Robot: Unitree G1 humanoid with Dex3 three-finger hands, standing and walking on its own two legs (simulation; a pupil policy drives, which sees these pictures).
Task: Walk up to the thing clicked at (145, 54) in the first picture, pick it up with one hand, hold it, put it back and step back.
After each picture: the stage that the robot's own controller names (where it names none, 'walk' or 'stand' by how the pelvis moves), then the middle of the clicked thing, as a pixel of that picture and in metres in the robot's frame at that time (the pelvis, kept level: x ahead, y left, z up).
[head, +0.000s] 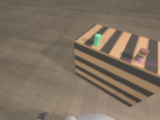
stand; (140, 55) +0.64 -0.40 +0.03
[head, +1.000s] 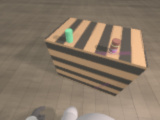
sink last; (114, 46) +0.64 -0.14 +0.06
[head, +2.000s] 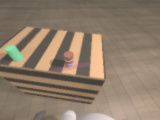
stand; (69, 60) +0.43 +0.19 +0.06
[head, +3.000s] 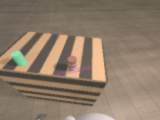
stand; (72, 64) +0.43 +0.16 +0.03
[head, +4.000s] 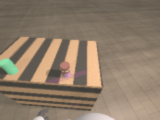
stand; (65, 70) +0.38 +0.19 +0.03
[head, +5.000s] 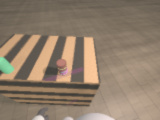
stand; (62, 67) +0.39 +0.22 +0.03
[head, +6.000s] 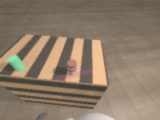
stand; (72, 68) +0.40 +0.15 +0.03
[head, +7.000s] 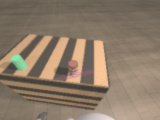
stand; (73, 68) +0.40 +0.15 +0.03
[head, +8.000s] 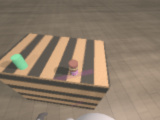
rise first; (73, 68) +0.40 +0.14 +0.03
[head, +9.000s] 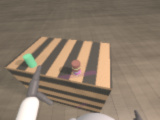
rise first; (76, 68) +0.41 +0.16 +0.03
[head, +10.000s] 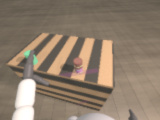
go down; (78, 65) +0.42 +0.14 +0.03
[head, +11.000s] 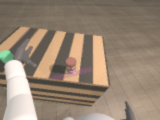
go down; (71, 66) +0.40 +0.13 +0.05
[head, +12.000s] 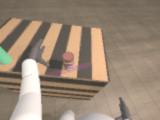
close in; (68, 61) +0.41 +0.14 +0.07
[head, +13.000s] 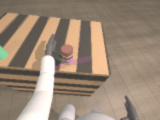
close; (67, 55) +0.43 +0.14 +0.10
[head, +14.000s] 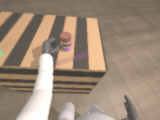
lift; (66, 42) +0.53 +0.14 +0.11
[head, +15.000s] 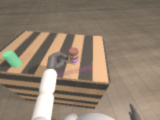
lift; (73, 56) +0.49 +0.14 +0.08
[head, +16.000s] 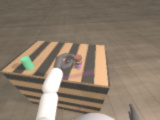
close; (78, 62) +0.51 +0.13 +0.04
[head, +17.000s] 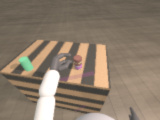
stand; (77, 62) +0.49 +0.13 +0.04
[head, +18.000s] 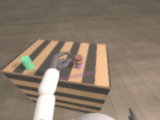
stand; (78, 62) +0.50 +0.13 +0.04
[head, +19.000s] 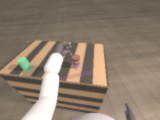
crouch; (76, 62) +0.50 +0.14 +0.04
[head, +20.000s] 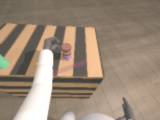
lower; (66, 52) +0.50 +0.14 +0.05
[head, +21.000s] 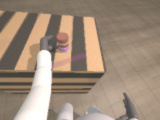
lower; (63, 43) +0.51 +0.15 +0.11
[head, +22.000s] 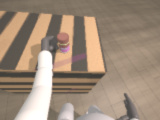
lower; (63, 43) +0.51 +0.15 +0.11
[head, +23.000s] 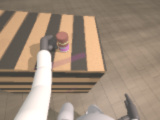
lower; (63, 42) +0.51 +0.15 +0.11
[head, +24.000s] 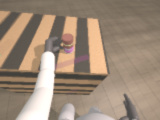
open; (68, 44) +0.51 +0.13 +0.11
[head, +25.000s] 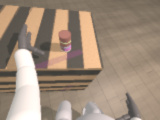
sink last; (65, 41) +0.50 +0.11 +0.11
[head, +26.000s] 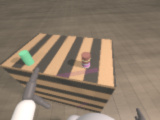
sink last; (85, 60) +0.47 +0.09 +0.08
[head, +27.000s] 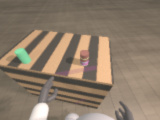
stand; (84, 58) +0.48 +0.09 +0.06
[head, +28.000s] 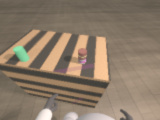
stand; (82, 56) +0.50 +0.10 +0.07
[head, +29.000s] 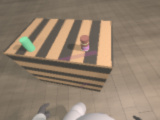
walk; (84, 43) +0.58 +0.11 +0.05
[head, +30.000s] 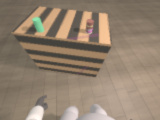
walk; (89, 26) +0.82 +0.06 +0.05
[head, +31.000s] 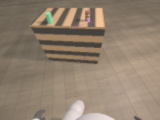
walk; (87, 16) +1.14 +0.17 +0.05
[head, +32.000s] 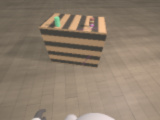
stand; (91, 22) +1.22 +0.08 +0.04
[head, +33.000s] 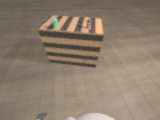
stand; (88, 24) +1.23 +0.10 +0.03
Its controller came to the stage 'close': yes
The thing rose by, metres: 0.00
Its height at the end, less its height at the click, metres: +0.00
